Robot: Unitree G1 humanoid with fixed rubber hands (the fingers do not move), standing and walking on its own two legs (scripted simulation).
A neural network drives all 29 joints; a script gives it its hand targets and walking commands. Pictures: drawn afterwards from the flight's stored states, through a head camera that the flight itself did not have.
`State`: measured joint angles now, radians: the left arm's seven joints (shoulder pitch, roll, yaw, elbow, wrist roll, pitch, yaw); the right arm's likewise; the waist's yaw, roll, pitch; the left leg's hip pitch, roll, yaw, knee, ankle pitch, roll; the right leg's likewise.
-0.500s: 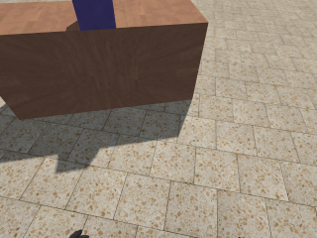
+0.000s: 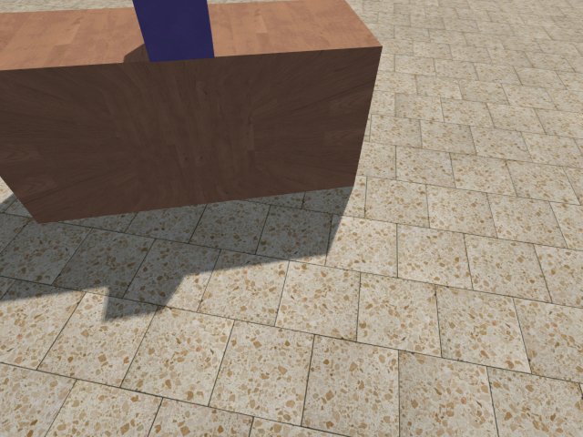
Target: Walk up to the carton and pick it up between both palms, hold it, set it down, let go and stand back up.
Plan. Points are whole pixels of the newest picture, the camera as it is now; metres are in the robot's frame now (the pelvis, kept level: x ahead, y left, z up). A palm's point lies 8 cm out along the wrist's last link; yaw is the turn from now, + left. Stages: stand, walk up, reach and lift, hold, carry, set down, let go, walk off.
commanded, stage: stand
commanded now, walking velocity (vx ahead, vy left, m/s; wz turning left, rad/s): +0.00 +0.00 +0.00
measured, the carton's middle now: (174, 7) +1.32 +0.39 +0.05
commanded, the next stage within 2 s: walk up in 0.74 s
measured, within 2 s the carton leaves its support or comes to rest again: neither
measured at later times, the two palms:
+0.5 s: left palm out of the picture -0.02 +0.21 -0.14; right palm out of the picture -0.04 -0.21 -0.14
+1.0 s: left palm out of the picture -0.03 +0.22 -0.14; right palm out of the picture -0.05 -0.21 -0.15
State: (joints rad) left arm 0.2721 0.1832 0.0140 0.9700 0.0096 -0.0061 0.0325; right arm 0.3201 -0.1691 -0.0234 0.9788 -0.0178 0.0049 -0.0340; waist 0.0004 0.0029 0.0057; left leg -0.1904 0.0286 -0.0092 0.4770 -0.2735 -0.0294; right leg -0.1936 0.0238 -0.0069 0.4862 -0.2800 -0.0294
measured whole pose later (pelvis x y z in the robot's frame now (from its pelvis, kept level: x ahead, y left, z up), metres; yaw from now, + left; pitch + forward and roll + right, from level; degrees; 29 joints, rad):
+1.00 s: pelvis -0.01 +0.00 +0.00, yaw +2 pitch -1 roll +0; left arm 0.30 0.14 0.02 1.12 0.02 -0.01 0.05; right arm 0.34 -0.12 -0.01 1.14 -0.01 0.02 -0.03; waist 0.00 0.01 0.03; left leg -0.26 0.03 -0.01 0.60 -0.38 -0.03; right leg -0.19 0.02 -0.03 0.45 -0.25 -0.03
